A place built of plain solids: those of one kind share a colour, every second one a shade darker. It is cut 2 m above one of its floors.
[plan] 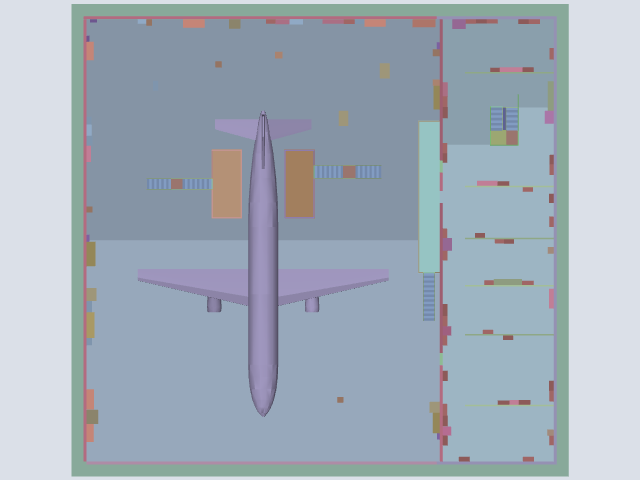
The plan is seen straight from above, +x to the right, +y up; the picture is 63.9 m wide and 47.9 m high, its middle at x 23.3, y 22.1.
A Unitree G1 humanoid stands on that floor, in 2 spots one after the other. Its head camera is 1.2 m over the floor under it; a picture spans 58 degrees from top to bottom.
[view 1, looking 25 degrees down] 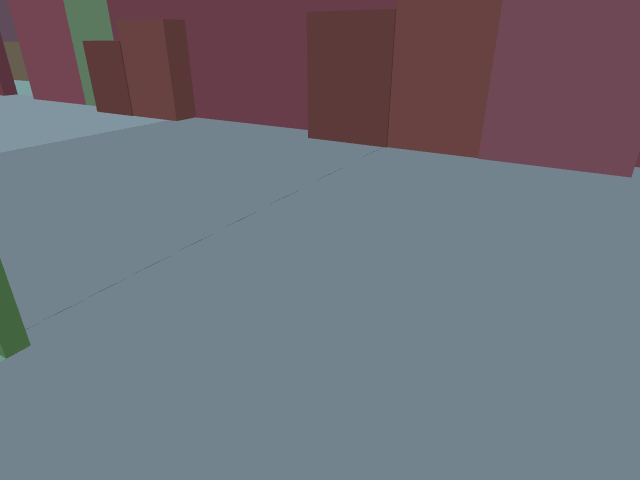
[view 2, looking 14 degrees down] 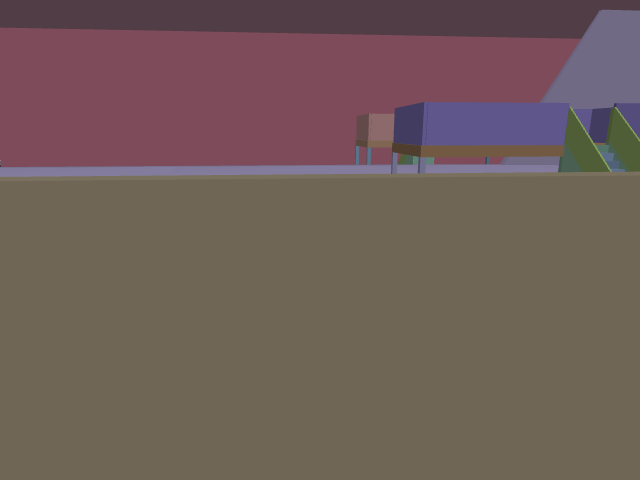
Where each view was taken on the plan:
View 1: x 40.95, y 37.27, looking -150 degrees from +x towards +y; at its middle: floor_annex_first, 2.84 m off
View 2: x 34.17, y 20.57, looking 175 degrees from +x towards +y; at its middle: rail_gallery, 1.00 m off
